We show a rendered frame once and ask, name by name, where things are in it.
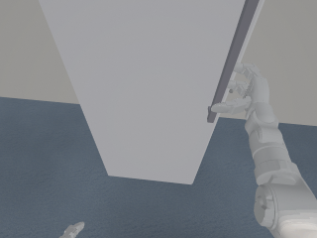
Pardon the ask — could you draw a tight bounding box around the robot right forearm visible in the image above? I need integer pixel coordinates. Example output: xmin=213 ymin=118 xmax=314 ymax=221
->
xmin=245 ymin=102 xmax=317 ymax=202

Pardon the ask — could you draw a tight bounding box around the handle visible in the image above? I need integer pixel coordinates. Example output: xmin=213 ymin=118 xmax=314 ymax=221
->
xmin=207 ymin=0 xmax=260 ymax=123

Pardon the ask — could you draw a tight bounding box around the robot left hand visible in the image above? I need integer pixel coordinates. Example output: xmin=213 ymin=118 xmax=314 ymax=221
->
xmin=58 ymin=221 xmax=85 ymax=238

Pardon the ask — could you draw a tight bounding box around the robot right upper arm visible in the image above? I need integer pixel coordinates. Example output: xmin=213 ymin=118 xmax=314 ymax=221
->
xmin=254 ymin=182 xmax=317 ymax=238

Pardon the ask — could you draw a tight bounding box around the robot right hand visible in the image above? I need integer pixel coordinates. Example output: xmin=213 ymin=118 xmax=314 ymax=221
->
xmin=211 ymin=62 xmax=269 ymax=115

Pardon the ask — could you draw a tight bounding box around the fridge door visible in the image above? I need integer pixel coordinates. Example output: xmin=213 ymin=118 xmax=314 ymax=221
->
xmin=39 ymin=0 xmax=263 ymax=184

